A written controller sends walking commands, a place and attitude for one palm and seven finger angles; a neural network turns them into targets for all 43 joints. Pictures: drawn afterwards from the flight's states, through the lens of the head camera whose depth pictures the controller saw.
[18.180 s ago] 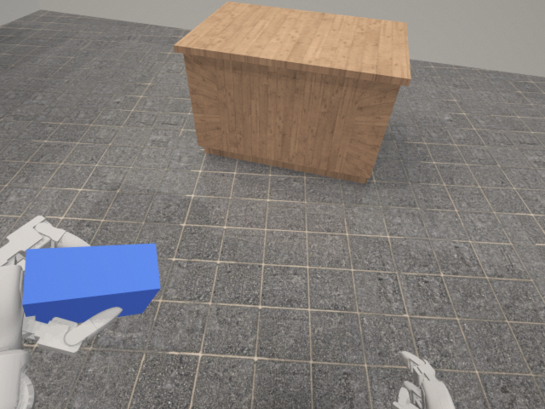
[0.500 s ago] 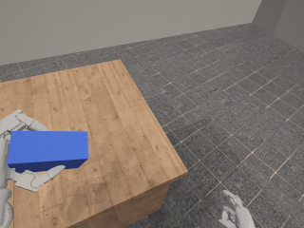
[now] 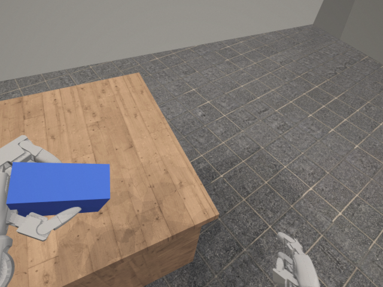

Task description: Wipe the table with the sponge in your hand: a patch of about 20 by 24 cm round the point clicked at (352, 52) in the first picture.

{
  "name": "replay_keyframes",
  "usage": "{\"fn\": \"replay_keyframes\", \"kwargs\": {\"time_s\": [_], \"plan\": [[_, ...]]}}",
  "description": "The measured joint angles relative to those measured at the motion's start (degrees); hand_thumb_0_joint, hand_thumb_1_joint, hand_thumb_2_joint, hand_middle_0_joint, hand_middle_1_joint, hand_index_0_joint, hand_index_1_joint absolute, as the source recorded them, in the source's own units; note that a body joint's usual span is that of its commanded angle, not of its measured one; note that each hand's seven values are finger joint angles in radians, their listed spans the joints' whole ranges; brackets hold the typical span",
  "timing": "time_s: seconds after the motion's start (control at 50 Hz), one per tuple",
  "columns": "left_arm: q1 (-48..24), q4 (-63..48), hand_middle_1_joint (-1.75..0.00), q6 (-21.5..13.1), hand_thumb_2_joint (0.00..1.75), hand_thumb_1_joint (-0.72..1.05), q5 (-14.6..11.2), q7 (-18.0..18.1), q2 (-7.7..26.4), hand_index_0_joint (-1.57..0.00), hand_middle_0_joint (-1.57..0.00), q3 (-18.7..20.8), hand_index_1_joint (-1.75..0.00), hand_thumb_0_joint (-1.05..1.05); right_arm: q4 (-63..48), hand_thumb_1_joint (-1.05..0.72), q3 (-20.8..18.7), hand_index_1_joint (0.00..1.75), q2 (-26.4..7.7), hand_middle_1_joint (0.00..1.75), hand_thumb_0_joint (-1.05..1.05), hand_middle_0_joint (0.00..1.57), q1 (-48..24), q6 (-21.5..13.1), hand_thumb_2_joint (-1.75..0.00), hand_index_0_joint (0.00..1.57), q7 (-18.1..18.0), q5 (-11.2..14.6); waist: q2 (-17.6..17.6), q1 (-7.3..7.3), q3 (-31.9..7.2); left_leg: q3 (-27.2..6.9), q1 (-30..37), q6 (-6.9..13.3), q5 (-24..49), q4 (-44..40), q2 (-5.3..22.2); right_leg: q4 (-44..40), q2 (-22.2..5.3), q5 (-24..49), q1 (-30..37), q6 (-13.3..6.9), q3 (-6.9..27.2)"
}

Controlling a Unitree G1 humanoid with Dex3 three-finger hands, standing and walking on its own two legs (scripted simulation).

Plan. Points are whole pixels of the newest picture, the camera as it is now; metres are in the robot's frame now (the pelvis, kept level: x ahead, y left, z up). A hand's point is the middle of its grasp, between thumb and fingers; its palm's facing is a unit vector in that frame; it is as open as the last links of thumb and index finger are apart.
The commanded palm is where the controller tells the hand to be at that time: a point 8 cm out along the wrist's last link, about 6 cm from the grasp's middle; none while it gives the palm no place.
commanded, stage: shuffle to correct the standing spot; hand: left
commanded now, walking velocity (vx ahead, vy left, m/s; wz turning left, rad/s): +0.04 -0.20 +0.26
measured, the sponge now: (76, 190) +0.23 +0.21 +0.14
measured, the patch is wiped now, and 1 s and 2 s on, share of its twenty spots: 0.00 0.00 0.00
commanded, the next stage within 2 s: none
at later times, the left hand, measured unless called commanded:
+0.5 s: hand (74, 186) +0.23 +0.21 +0.16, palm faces +0.32 -0.86 -0.39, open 9.8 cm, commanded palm +0.17 +0.25 +0.17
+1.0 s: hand (72, 187) +0.23 +0.21 +0.16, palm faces +0.30 -0.86 -0.42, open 9.8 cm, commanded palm +0.17 +0.25 +0.17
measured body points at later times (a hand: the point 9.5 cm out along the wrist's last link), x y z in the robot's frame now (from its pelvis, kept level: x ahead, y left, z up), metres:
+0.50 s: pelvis +0.01 -0.04 -0.01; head +0.03 -0.02 +0.44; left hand +0.20 +0.25 +0.18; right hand +0.18 -0.27 -0.08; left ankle +0.02 +0.11 -0.74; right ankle +0.00 -0.08 -0.74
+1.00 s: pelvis +0.01 -0.03 -0.01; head +0.04 -0.02 +0.44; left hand +0.20 +0.25 +0.18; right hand +0.18 -0.26 -0.09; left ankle +0.02 +0.11 -0.74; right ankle +0.00 -0.08 -0.74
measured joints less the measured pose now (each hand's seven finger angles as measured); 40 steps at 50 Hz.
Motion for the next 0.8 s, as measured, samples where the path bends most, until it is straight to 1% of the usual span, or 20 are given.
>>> {"fn": "replay_keyframes", "kwargs": {"time_s": [0.16, 0.28, 0.4, 0.5, 0.72, 0.8], "plan": [[1.21, -0.64, -1.33, 1.33, 1.02, -0.47, -0.91, 0.20, -0.16, -0.77, -0.80, -0.33, -1.35, 0.00, 0.89, -0.91, -0.87, 0.30, -1.40, 0.30, 0.02, 0.20, 0.97, 0.49, -0.89, 0.20, -0.68, 0.16, 0.74, -0.87, -0.52, -1.46, -0.86, -1.40, -0.97, 1.64, 1.18, 0.88, 1.25, -1.12, -0.21, -1.69, -1.32], [1.78, -1.44, -1.33, 1.73, 1.02, -0.47, -1.43, 0.28, 0.31, -0.77, -0.80, 0.21, -1.35, 0.00, 1.54, -0.91, -1.53, 0.30, -1.91, 0.30, 0.02, 0.20, 1.42, 1.07, -0.89, 0.20, -0.96, 0.31, 0.68, -1.17, -0.80, -2.03, -1.12, -2.00, -2.34, 3.43, 1.86, 2.44, 1.92, -2.51, -0.30, -2.46, -1.81], [1.32, -1.67, -1.33, 1.82, 1.02, -0.47, -1.47, 0.12, 0.56, -0.77, -0.80, 0.47, -1.35, 0.00, 1.30, -0.91, -1.71, 0.30, -1.77, 0.30, 0.02, 0.20, 0.91, 1.57, -0.89, 0.20, -0.91, 0.35, 0.34, -1.38, -0.43, -2.06, -0.79, -2.51, -2.86, 4.05, 2.19, 3.47, 2.20, -3.27, -0.20, -2.66, -1.83], [1.55, -2.26, -1.33, 1.80, 1.02, -0.47, -1.53, -0.16, 0.92, -0.77, -0.80, 0.53, -1.35, 0.00, 0.61, -0.91, -1.52, 0.30, -1.36, 0.30, 0.02, 0.20, 0.41, 1.88, -0.89, 0.20, -0.71, 0.40, 0.30, -1.53, -0.07, -2.16, -1.04, -2.55, -3.02, 4.52, 2.45, 3.60, 2.46, -3.24, -0.31, -2.83, -1.92], [1.53, -2.77, -1.33, 2.08, 1.02, -0.47, -1.29, -0.18, 1.11, -0.77, -0.80, 0.75, -1.35, 0.00, 0.47, -0.91, -0.66, 0.30, -0.47, 0.30, 0.02, 0.20, 0.77, 2.12, -0.89, 0.20, -0.75, 0.27, 0.06, -0.69, 0.30, -2.04, -1.24, -2.57, -2.52, 3.61, 2.28, 2.83, 2.28, -2.78, -0.58, -2.37, -1.80], [1.10, -2.88, -1.33, 2.23, 1.02, -0.47, -1.20, -0.25, 1.40, -0.77, -0.80, 0.93, -1.35, 0.00, 0.37, -0.91, -0.56, 0.30, -0.17, 0.30, 0.02, 0.20, 0.51, 2.04, -0.89, 0.20, -0.58, 0.24, 0.18, -0.69, 0.77, -2.06, -1.08, -2.63, -2.37, 3.40, 2.24, 2.62, 2.25, -2.66, -0.39, -2.40, -1.83]]}}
